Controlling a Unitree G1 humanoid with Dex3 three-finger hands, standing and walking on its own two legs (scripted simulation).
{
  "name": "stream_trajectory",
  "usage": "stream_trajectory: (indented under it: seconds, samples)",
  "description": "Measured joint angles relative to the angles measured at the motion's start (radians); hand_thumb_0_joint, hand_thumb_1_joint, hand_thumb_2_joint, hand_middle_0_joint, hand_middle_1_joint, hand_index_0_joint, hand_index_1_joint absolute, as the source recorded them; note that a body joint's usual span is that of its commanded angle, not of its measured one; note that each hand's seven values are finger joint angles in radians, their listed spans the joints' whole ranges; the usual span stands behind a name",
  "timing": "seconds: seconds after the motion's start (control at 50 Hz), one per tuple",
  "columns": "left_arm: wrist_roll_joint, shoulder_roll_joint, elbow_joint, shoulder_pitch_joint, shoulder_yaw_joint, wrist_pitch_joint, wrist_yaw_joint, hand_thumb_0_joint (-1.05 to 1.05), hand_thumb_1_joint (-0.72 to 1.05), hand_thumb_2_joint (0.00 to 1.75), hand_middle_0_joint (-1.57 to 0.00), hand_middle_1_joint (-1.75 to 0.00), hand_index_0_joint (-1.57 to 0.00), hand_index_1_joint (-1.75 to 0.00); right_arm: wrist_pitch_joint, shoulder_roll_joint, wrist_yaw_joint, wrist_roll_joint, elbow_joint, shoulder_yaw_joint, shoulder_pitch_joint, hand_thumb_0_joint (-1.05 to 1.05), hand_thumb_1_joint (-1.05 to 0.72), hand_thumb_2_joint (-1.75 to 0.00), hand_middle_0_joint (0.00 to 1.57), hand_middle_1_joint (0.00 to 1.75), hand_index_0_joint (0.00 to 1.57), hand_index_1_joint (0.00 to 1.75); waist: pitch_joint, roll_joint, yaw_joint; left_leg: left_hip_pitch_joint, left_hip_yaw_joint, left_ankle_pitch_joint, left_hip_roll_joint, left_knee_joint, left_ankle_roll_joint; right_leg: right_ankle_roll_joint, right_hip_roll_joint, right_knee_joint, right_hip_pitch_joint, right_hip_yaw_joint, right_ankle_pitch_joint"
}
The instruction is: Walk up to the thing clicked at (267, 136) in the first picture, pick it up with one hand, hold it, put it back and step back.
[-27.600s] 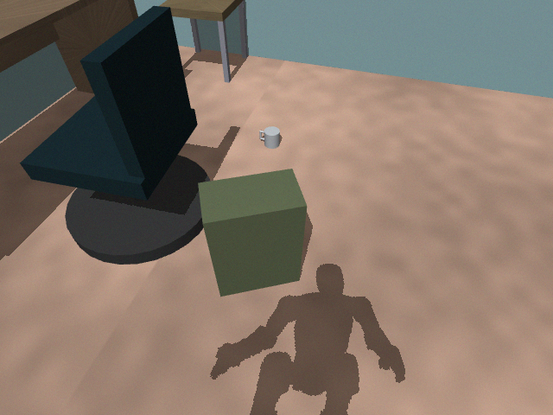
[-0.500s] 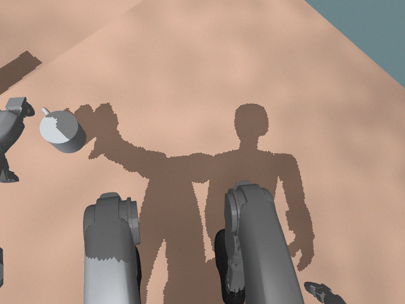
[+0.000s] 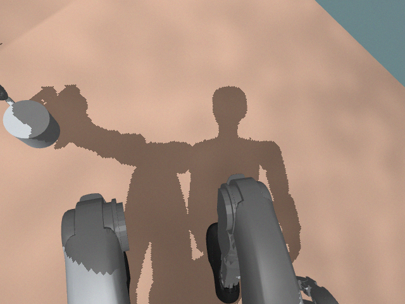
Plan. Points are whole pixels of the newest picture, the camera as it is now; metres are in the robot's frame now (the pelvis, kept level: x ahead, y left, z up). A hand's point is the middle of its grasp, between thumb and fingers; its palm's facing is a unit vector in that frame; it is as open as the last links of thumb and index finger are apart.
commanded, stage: rise first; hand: left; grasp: from above
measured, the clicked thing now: (29, 120) +0.51 +0.33 -0.29
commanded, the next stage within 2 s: none
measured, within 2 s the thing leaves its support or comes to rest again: neither
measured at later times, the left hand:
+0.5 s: hand out of the picture +0.45 +0.35 -0.17, palm faces -0.45 -0.09 -0.89, open 14.2 cm
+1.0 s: hand out of the picture +0.45 +0.36 -0.19, palm faces -0.45 -0.09 -0.89, open 14.2 cm
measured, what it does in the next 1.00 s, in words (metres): stands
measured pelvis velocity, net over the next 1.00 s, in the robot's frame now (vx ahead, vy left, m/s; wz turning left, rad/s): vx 0.00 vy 0.00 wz -0.03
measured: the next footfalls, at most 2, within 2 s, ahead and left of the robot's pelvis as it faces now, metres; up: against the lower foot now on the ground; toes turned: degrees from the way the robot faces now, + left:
none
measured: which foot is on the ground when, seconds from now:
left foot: down 0.00-1.00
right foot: down 0.00-1.00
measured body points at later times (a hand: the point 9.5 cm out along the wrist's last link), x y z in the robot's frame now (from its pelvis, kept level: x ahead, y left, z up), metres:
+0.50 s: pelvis +0.00 +0.00 -0.01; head +0.25 +0.09 +0.36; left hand +0.47 +0.36 -0.12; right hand +0.07 -0.28 -0.10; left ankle +0.08 +0.13 -0.30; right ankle +0.10 -0.15 -0.30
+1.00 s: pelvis +0.00 +0.00 -0.02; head +0.25 +0.10 +0.34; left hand +0.47 +0.37 -0.14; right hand +0.05 -0.27 -0.11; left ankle +0.07 +0.13 -0.30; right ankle +0.10 -0.15 -0.30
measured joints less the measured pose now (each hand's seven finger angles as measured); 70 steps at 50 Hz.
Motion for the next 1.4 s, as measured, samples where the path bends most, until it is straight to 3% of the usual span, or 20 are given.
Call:
stream_trajectory:
  seconds: [0.22, 0.74, 1.06, 1.4]
  samples:
    - [-0.008, 0.016, -0.005, 0.001, 0.015, -0.005, 0.001, 0.00, -0.52, 0.98, -0.07, -1.05, -0.08, -1.04, 0.011, -0.008, 0.009, -0.005, -0.004, 0.014, 0.012, 0.00, -0.91, -0.90, 0.20, 0.30, 0.20, 0.30, 0.015, 0.001, -0.011, -0.009, -0.008, -0.015, 0.001, 0.015, 0.001, 0.004, 0.003, 0.007, -0.005, -0.006, -0.010]
    - [0.023, 0.069, 0.090, -0.047, 0.015, -0.022, 0.042, 0.00, -0.55, 1.02, -0.07, -1.04, -0.07, -1.04, 0.005, -0.011, 0.017, -0.029, -0.008, 0.056, -0.007, 0.00, -0.91, -0.90, 0.20, 0.30, 0.20, 0.30, 0.035, -0.012, -0.039, -0.043, -0.024, -0.001, -0.006, 0.060, 0.003, 0.005, 0.011, 0.041, -0.029, -0.014, 0.003]
    - [0.019, 0.098, 0.075, -0.045, 0.022, -0.026, 0.026, 0.00, -0.55, 1.02, -0.07, -1.04, -0.07, -1.04, 0.007, -0.011, 0.023, -0.031, -0.011, 0.066, 0.006, 0.00, -0.91, -0.90, 0.20, 0.30, 0.20, 0.30, 0.042, -0.016, -0.044, -0.054, -0.029, -0.006, -0.008, 0.074, 0.007, 0.003, 0.012, 0.047, -0.032, -0.018, -0.001]
    - [0.011, 0.084, 0.039, -0.039, 0.011, -0.022, 0.000, 0.00, -0.56, 1.02, -0.08, -1.04, -0.08, -1.04, 0.013, -0.013, 0.028, -0.018, -0.028, 0.065, 0.005, 0.00, -0.91, -0.90, 0.20, 0.30, 0.20, 0.30, 0.033, -0.008, -0.039, -0.045, -0.027, -0.003, -0.009, 0.060, 0.010, 0.002, 0.009, 0.033, -0.021, -0.019, 0.000]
